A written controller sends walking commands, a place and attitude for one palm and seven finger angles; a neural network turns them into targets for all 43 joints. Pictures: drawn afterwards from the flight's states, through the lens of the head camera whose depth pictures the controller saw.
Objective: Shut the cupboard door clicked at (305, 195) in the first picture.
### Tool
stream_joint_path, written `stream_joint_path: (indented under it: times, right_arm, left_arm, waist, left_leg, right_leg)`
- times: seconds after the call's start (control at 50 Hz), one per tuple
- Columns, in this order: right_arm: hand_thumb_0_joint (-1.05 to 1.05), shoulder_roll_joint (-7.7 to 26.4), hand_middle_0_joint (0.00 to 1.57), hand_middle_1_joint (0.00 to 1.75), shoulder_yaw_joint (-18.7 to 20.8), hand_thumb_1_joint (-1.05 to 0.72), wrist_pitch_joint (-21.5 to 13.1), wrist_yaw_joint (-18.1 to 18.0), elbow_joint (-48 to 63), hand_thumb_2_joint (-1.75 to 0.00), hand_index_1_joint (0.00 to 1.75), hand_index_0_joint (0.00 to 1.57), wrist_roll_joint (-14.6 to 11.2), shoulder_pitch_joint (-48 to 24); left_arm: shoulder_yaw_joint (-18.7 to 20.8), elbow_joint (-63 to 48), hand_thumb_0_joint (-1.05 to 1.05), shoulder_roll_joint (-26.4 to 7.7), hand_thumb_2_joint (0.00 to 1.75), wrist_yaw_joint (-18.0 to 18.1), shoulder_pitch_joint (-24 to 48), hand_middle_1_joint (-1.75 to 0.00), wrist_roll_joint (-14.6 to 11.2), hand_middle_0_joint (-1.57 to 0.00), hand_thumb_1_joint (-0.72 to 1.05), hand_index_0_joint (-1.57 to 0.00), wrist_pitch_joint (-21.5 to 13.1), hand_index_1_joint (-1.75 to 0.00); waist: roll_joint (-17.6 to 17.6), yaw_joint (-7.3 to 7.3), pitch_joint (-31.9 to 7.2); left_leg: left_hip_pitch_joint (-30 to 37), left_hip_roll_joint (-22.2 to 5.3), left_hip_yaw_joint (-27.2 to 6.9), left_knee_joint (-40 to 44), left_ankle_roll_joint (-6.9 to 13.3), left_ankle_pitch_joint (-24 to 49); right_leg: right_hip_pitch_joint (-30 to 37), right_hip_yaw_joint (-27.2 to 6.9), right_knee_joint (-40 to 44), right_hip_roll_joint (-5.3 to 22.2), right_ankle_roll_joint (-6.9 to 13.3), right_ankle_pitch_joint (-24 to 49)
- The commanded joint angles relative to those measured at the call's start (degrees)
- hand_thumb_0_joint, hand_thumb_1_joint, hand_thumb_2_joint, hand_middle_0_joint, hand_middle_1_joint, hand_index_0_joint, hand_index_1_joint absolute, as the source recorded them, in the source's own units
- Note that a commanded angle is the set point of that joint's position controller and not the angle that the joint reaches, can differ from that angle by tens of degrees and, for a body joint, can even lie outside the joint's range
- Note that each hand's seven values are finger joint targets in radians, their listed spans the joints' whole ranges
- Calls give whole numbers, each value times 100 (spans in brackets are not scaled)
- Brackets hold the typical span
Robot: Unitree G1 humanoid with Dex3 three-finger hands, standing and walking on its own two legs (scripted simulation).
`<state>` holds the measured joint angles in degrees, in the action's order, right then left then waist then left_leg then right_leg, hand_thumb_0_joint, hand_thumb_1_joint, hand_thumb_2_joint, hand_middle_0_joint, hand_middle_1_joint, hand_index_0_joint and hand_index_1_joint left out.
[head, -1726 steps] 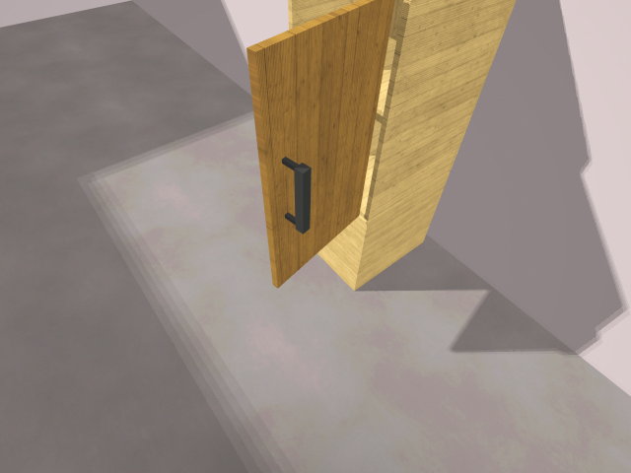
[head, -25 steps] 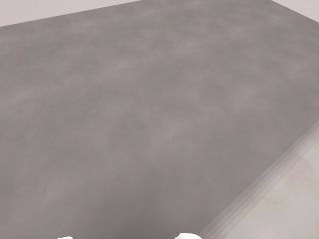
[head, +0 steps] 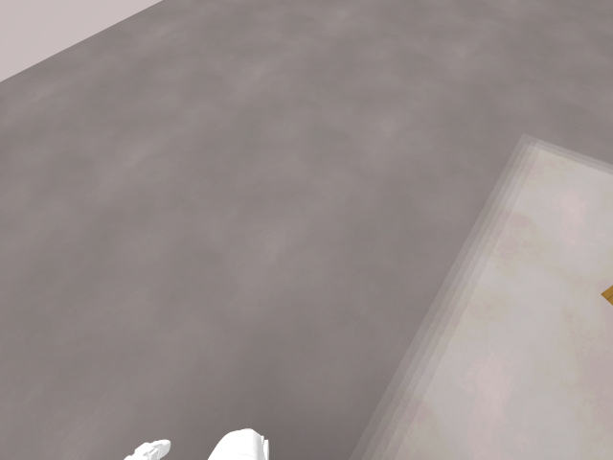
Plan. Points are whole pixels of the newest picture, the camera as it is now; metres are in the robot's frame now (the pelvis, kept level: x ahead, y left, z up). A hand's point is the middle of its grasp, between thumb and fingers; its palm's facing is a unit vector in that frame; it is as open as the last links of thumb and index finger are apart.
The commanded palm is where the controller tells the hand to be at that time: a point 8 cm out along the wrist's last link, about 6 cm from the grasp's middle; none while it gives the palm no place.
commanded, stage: turn to face it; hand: left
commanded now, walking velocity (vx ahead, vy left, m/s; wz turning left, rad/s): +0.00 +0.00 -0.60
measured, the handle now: out of the picture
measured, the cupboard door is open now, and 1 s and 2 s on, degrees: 62 62 62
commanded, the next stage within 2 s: take the last steps up to it in 1.66 s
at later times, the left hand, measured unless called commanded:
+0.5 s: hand (170, 446) +0.15 +0.22 -0.16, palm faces -0.26 -0.94 -0.23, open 7.4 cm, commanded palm none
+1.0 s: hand (247, 424) +0.19 +0.11 -0.16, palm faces -0.53 -0.81 -0.23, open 7.4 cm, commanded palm none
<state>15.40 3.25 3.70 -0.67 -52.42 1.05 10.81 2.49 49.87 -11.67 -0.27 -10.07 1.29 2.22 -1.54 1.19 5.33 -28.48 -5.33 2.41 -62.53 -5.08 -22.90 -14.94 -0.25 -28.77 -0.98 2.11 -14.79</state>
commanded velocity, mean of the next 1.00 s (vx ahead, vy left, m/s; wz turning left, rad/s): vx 0.00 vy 0.00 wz -0.60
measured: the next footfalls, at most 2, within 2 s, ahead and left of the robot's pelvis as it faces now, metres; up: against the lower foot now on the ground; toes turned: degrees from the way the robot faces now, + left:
left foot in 0.22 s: +0.07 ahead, +0.15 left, +0.00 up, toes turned -6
right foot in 0.64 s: -0.01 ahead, -0.11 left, +0.00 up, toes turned -28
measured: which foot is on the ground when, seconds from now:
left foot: up 0.00-0.20, down 0.22-0.64, up 0.66-1.00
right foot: down 0.00-0.22, up 0.24-0.62, down 0.64-1.00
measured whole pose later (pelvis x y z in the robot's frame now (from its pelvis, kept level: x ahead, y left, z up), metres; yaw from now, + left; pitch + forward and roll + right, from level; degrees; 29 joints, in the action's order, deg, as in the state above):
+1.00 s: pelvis +0.02 -0.02 +0.00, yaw -34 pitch +2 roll +1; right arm 14.3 2.6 3.3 -0.8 -50.7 0.7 7.4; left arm 2.6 51.2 -11.9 -0.3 -12.2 1.5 1.8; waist 0.4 -0.6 4.4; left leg -26.4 -3.2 0.4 -50.9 -5.7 -23.1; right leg -13.9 -5.7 -27.3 -3.4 2.4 -15.0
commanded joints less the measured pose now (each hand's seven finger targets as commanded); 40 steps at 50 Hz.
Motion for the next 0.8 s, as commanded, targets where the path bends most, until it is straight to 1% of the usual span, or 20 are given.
stream_joint_path:
  times: [0.0,0.1,0.16,0.18,0.2,0.22,0.24,0.26,0.34,0.46,0.52,0.56,0.58,0.6,0.62,0.64,0.66,0.68,0.72,0.78]
  right_arm:
    - [0,350,20,30,91,-90,-173,-40,539,-90,30,20,-18,-155]
    - [0,311,20,30,63,-90,-255,-83,666,-90,30,20,-74,-273]
    - [0,355,20,30,70,-90,-326,-128,474,-90,30,20,-111,314]
    - [0,666,20,30,97,-90,-399,-156,418,-90,30,20,-71,517]
    - [0,1242,20,30,199,-90,-426,-171,489,-90,30,20,15,575]
    - [0,1340,20,30,192,-90,-374,-194,532,-90,30,20,49,646]
    - [0,1183,20,30,131,-90,-356,-194,677,-90,30,20,87,427]
    - [0,941,20,30,76,-90,-401,-204,698,-90,30,20,93,66]
    - [0,780,20,30,38,-90,-391,-217,710,-90,30,20,72,56]
    - [0,864,20,30,144,-90,-361,-150,489,-90,30,20,72,472]
    - [0,999,20,30,221,-90,-338,-101,449,-90,30,20,80,409]
    - [0,1040,20,30,248,-90,-316,-69,461,-90,30,20,49,304]
    - [0,1014,20,30,261,-90,-308,-57,486,-90,30,20,19,152]
    - [0,641,20,30,192,-90,-289,-24,596,-90,30,20,-46,166]
    - [0,326,20,30,74,-90,-262,-28,900,-90,30,20,-24,-217]
    - [0,514,20,30,57,-90,-187,-90,885,-90,30,20,-35,-227]
    - [0,476,20,30,80,-90,-174,-98,858,-90,30,20,-33,-378]
    - [0,453,20,30,85,-90,-206,-110,760,-90,30,20,-22,-316]
    - [0,539,20,30,97,-90,-194,-62,594,-90,30,20,-6,-204]
    - [0,431,20,30,91,-90,-151,-26,495,-90,30,20,-5,-87]
  left_arm:
    - [386,-342,0,-1264,90,74,-230,-30,-1,-20,90,-20,-129,-30]
    - [446,-307,0,-1353,90,62,-228,-30,37,-20,90,-20,-75,-30]
    - [433,-306,0,-1230,90,67,87,-30,-12,-20,90,-20,-25,-30]
    - [378,-381,0,-971,90,55,58,-30,-72,-20,90,-20,4,-30]
    - [307,-490,0,-664,90,-15,-98,-30,-126,-20,90,-20,19,-30]
    - [321,-514,0,-841,90,-27,87,-30,-59,-20,90,-20,27,-30]
    - [361,-559,0,-855,90,-66,0,-30,-24,-20,90,-20,19,-30]
    - [407,-391,0,-856,90,-79,-126,-30,18,-20,90,-20,70,-30]
    - [382,-292,0,-728,90,-188,-103,-30,-23,-20,90,-20,145,-30]
    - [310,-482,0,-584,90,-236,361,-30,-16,-20,90,-20,138,-30]
    - [280,-471,0,-559,90,-231,318,-30,-22,-20,90,-20,85,-30]
    - [288,-404,0,-674,90,-221,46,-30,-24,-20,90,-20,39,-30]
    - [343,-277,0,-833,90,-203,-367,-30,-15,-20,90,-20,3,-30]
    - [444,-153,0,-1438,90,-138,-765,-30,46,-20,90,-20,-81,-30]
    - [536,-62,0,-1915,90,-36,-987,-30,14,-20,90,-20,-107,-30]
    - [512,-57,0,-1906,90,31,-1070,-30,-36,-20,90,-20,-94,-30]
    - [503,-129,0,-1632,90,91,-767,-30,-33,-20,90,-20,-73,-30]
    - [475,-192,0,-1487,90,119,-457,-30,-21,-20,90,-20,-98,-30]
    - [345,-290,0,-1215,90,103,-153,-30,-63,-20,90,-20,-137,-30]
    - [340,-310,0,-1223,90,89,-165,-30,-46,-20,90,-20,-172,-30]
  waist:
    - [827,-234,-866]
    - [987,-271,-888]
    - [947,70,-987]
    - [95,130,-1117]
    - [-1636,103,-1121]
    - [-1392,207,-971]
    - [-832,37,-784]
    - [-1244,-152,-766]
    - [-937,-161,-671]
    - [-1057,88,-662]
    - [-1250,87,-772]
    - [-1097,-80,-842]
    - [-751,-345,-958]
    - [890,-540,-1128]
    - [2156,-675,-911]
    - [1752,-664,-1010]
    - [1390,-540,-683]
    - [1698,-408,-738]
    - [1261,-204,-770]
    - [854,-157,-945]
  left_leg:
    - [-210,108,-125,581,-70,79]
    - [378,314,-137,1885,14,-183]
    - [1748,362,-155,3594,84,967]
    - [2498,-270,-690,4380,253,1184]
    - [2991,-1742,-2144,4684,824,1981]
    - [2462,-2299,-2339,4631,1341,2472]
    - [1922,-2161,-1965,4606,1468,2439]
    - [1931,-1848,-1626,4590,1349,2826]
    - [2238,-1295,-348,4273,1139,3436]
    - [2414,-1440,63,4149,1191,3252]
    - [2370,-1534,231,3845,1160,3303]
    - [2047,-1466,438,3371,907,3008]
    - [1585,-1281,651,2736,637,2487]
    - [536,-674,1020,1538,250,911]
    - [-681,67,730,227,38,-1550]
    - [-729,-56,-59,-444,95,-1395]
    - [-1002,-176,-244,-617,112,-965]
    - [-1143,-190,-283,-658,59,-696]
    - [-734,-182,-308,-533,-35,-54]
    - [-390,-8,-197,-101,-91,261]
  right_leg:
    - [868,-1490,816,1335,868,2348]
    - [669,-2014,575,1317,918,2494]
    - [-126,-1993,63,958,447,2014]
    - [-763,-1555,-456,417,138,1053]
    - [-1776,-645,-1713,-369,-249,-1444]
    - [-1699,-363,-2899,-161,-326,-2170]
    - [-1527,-370,-3468,38,-362,-1908]
    - [-1699,-360,-3817,61,-414,-1651]
    - [-1766,-43,-3908,191,-577,-1039]
    - [-1332,373,-2432,301,-556,-1058]
    - [-823,605,-1545,174,-451,-1041]
    - [-95,665,-556,95,-345,-350]
    - [688,523,239,174,-243,415]
    - [1637,-821,927,1218,105,1473]
    - [1657,-2399,901,2305,731,3683]
    - [1405,-2297,917,2448,1081,3460]
    - [1266,-2021,935,2131,1029,3171]
    - [1377,-2047,820,1897,1000,3143]
    - [1097,-1355,703,1491,799,3372]
    - [974,-1255,734,1269,740,3044]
